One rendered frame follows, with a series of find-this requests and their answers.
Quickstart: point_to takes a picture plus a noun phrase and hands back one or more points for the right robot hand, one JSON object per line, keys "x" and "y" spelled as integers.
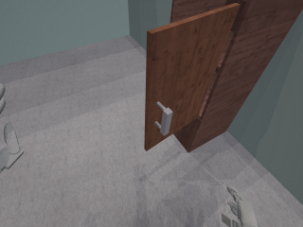
{"x": 242, "y": 212}

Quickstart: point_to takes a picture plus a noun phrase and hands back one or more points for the cupboard door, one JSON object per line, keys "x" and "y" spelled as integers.
{"x": 181, "y": 59}

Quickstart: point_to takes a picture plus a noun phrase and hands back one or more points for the left robot hand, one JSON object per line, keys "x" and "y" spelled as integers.
{"x": 10, "y": 154}

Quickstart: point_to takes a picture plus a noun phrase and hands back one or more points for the handle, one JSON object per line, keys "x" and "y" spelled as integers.
{"x": 166, "y": 119}

